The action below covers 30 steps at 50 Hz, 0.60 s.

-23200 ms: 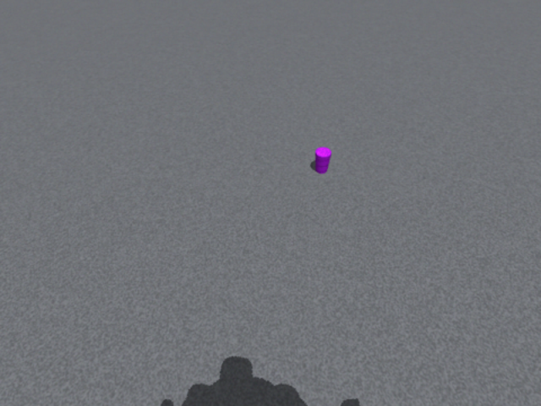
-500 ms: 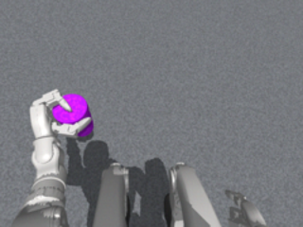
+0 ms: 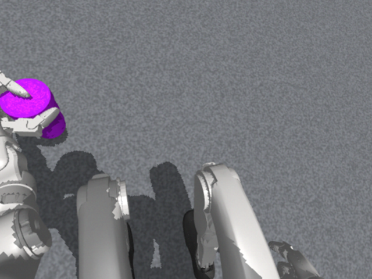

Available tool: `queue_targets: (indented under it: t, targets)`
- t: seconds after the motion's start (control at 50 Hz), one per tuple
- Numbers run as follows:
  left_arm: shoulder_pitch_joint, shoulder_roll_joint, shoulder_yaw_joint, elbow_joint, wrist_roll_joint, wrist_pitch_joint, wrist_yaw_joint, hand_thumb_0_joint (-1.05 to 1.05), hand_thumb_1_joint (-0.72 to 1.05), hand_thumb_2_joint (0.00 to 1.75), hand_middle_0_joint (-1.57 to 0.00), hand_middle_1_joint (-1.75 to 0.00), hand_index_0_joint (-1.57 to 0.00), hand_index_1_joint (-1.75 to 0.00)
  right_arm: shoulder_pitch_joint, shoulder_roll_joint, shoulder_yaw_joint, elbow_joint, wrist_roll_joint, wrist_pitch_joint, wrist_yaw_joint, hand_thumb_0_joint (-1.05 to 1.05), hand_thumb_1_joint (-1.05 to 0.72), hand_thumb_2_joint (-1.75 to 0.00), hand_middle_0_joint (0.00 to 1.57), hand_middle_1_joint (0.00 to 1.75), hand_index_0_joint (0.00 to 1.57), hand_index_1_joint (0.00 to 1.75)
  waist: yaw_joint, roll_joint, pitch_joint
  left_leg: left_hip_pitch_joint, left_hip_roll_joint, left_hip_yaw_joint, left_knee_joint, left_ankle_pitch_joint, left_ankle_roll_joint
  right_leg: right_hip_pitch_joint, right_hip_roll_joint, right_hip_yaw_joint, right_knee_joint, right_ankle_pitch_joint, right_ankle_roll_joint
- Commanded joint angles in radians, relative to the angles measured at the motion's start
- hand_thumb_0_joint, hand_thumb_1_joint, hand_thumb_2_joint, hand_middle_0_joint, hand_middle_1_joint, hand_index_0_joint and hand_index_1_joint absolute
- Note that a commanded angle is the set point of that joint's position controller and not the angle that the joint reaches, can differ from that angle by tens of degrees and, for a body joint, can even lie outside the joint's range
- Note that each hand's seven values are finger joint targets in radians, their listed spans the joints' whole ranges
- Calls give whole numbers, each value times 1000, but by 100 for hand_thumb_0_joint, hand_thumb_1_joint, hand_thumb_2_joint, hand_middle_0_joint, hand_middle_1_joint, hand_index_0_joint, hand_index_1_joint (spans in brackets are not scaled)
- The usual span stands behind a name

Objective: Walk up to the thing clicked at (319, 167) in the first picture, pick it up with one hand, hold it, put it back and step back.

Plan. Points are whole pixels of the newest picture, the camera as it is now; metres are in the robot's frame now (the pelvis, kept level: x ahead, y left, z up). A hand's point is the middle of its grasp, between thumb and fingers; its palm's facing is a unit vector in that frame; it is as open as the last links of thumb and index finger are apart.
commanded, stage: crouch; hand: left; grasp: from the side
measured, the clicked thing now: (40, 113) +0.47 +0.28 -0.11
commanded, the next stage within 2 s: lower in 0.56 s
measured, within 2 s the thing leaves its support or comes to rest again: neither
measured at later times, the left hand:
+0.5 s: hand (38, 112) +0.48 +0.29 -0.14, palm faces +0.31 -0.95 -0.01, open 7.5 cm
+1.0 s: hand (50, 121) +0.48 +0.29 -0.20, palm faces +0.32 -0.95 +0.00, open 7.1 cm
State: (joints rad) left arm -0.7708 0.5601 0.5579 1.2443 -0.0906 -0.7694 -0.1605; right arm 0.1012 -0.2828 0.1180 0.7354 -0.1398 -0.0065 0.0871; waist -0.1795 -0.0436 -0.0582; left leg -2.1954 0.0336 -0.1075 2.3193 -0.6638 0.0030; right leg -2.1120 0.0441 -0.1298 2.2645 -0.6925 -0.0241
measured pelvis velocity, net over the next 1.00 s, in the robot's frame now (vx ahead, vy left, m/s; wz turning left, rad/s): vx -0.01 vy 0.01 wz -0.13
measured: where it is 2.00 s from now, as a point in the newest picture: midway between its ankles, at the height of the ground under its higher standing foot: (163, 264)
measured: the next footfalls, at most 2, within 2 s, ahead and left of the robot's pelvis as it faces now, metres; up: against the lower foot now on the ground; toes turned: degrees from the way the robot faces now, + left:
none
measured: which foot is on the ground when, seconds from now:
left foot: down 0.00-1.00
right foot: down 0.00-1.00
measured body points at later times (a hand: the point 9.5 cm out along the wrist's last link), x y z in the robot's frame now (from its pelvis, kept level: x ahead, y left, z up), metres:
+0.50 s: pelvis +0.00 +0.01 -0.05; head +0.23 +0.10 +0.32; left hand +0.46 +0.34 -0.13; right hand +0.08 -0.27 -0.13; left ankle +0.09 +0.12 -0.32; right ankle +0.10 -0.10 -0.32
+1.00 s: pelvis -0.01 +0.01 -0.06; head +0.25 +0.13 +0.29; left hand +0.46 +0.34 -0.20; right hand +0.08 -0.27 -0.12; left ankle +0.09 +0.12 -0.32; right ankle +0.10 -0.10 -0.32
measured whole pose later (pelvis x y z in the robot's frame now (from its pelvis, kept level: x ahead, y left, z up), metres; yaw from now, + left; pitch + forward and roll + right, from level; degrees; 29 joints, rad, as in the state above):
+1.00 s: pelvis -0.01 +0.01 -0.06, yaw -8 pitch +19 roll -14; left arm -0.76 0.86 0.65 1.41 -0.08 -0.88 -0.13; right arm -0.05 -0.36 0.41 0.61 -0.28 0.04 0.10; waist -0.28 -0.20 0.22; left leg -2.27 0.04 -0.27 2.58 -0.69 0.01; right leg -2.13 0.09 -0.27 2.41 -0.66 0.01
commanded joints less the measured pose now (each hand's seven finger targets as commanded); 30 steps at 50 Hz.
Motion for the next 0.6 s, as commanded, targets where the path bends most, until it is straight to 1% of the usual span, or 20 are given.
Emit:
queue_targets:
  t: [0.0,0.02,0.06,0.08,0.1,0.12,0.14,0.16,0.2,0.22,0.24,0.28,0.3,0.32,0.34,0.36,0.38,0.42,0.52,0.58]
  targets:
    - [-371,348,71,-246,-20,-105,-10,0,17,113,-114,-123,-114,-123,139,-256,-50,-50,-11,-3,-12,0,-91,-91,20,30,20,30,16,305,-697,477,-6,22,-223,135,4,324,27,-9,-207,176,-14]
    - [-361,340,65,-233,-19,-103,-14,0,19,113,-114,-123,-114,-123,125,-259,-47,-51,-14,1,-12,0,-91,-91,20,30,20,30,18,314,-672,464,-4,20,-219,117,2,299,28,-13,-194,159,-16]
    - [-362,351,78,-230,-17,-101,-12,0,20,113,-112,-122,-113,-123,135,-273,-36,-52,-20,6,-9,0,-91,-91,20,30,20,30,-2,324,-657,459,-1,0,-208,124,-1,283,28,-27,-173,174,-16]
    - [-363,354,73,-220,-11,-101,-13,0,22,112,-112,-122,-114,-122,133,-274,-28,-50,-24,9,-9,0,-91,-91,20,30,20,30,-12,325,-641,445,0,-4,-198,124,-2,283,29,-31,-164,178,-15]
    - [-354,361,81,-224,-14,-102,-12,0,21,112,-112,-121,-112,-121,130,-274,-24,-53,-27,12,-8,0,-90,-91,20,30,20,30,-6,317,-640,427,0,-1,-183,123,1,296,31,-30,-164,180,-13]
    - [-357,372,86,-227,-15,-103,-12,0,22,113,-112,-121,-113,-122,124,-276,-17,-58,-30,14,-9,0,-91,-91,20,30,20,30,-14,306,-632,411,1,-3,-171,124,3,298,32,-32,-161,183,-11]
    - [-366,373,84,-225,-15,-103,-12,0,24,113,-112,-121,-113,-121,123,-280,-12,-58,-34,15,-6,0,-91,-91,20,30,20,30,-21,315,-619,406,3,-5,-164,125,1,292,34,-36,-153,186,-11]
    - [-365,386,84,-238,-13,-105,-9,0,23,112,-112,-120,-113,-121,116,-279,-10,-59,-38,18,-6,0,-90,-90,20,30,20,30,-13,317,-614,376,2,0,-155,101,3,302,36,-32,-156,171,-10]
    - [-367,379,68,-233,-3,-104,-9,0,24,112,-111,-121,-113,-121,108,-292,-5,-60,-43,18,-4,0,-90,-90,20,30,20,30,-28,347,-574,397,7,-13,-159,70,-1,244,36,-48,-140,148,-13]
    - [-360,406,87,-235,-3,-105,-4,0,26,111,-112,-120,-113,-120,117,-298,-1,-58,-47,22,-4,0,-90,-90,20,30,20,30,-31,345,-594,401,9,-16,-145,89,-2,265,38,-51,-136,167,-12]
    - [-374,398,75,-255,-6,-113,-8,0,26,112,-111,-120,-112,-120,112,-301,5,-57,-50,23,-2,0,-90,-90,20,30,20,30,-38,354,-598,416,10,-21,-134,106,-3,258,37,-55,-125,181,-10]
    - [-356,422,90,-243,-13,-114,-7,0,25,110,-111,-119,-112,-119,107,-308,13,-63,-55,24,-1,0,-90,-90,20,30,20,30,-36,360,-604,411,11,-27,-121,117,-4,268,39,-60,-118,188,-10]
    - [-348,407,79,-239,-15,-114,-14,0,27,110,-111,-119,-112,-119,104,-310,20,-65,-58,26,-1,0,-90,-90,20,30,20,30,-46,357,-598,422,13,-30,-113,131,-3,269,38,-63,-117,203,-7]
    - [-358,426,80,-237,-9,-115,-9,0,28,111,-113,-120,-114,-120,112,-315,22,-59,-60,28,-2,0,-90,-90,20,30,20,30,-51,364,-578,395,13,-31,-113,123,-5,273,39,-65,-112,199,-9]
    - [-349,434,85,-236,-11,-118,-8,0,26,110,-113,-120,-114,-120,94,-316,27,-64,-63,27,-2,0,-90,-90,20,30,20,30,-43,348,-578,392,15,-33,-103,125,-4,268,41,-65,-110,202,-8]
    - [-349,447,89,-243,-12,-118,-6,0,25,110,-112,-120,-113,-120,99,-313,34,-63,-67,30,-3,0,-90,-90,20,30,20,30,-47,358,-586,393,14,-30,-89,143,-2,294,43,-63,-112,220,-6]
    - [-365,444,80,-244,-10,-121,-3,0,28,110,-114,-121,-115,-120,93,-320,36,-66,-69,30,-3,0,-90,-90,20,30,20,30,-55,364,-563,379,14,-33,-88,124,-2,276,40,-66,-107,205,-6]
    - [-335,456,99,-232,-13,-123,3,0,28,112,-115,-123,-116,-122,93,-332,45,-68,-75,32,0,0,-90,-90,20,30,20,30,-54,385,-562,419,18,-46,-92,148,-8,266,41,-80,-95,218,-8]
    - [-322,471,85,-228,-9,-134,0,0,29,114,-118,-126,-120,-125,73,-345,65,-76,-85,40,0,0,-90,-90,20,30,20,30,-70,410,-532,425,22,-60,-82,160,-13,255,43,-93,-78,230,-11]
    - [-311,482,95,-218,-14,-133,7,0,31,114,-119,-126,-121,-125,60,-355,76,-84,-89,41,0,0,-90,-90,20,30,20,30,-75,411,-515,439,27,-72,-76,178,-13,243,44,-103,-70,241,-10]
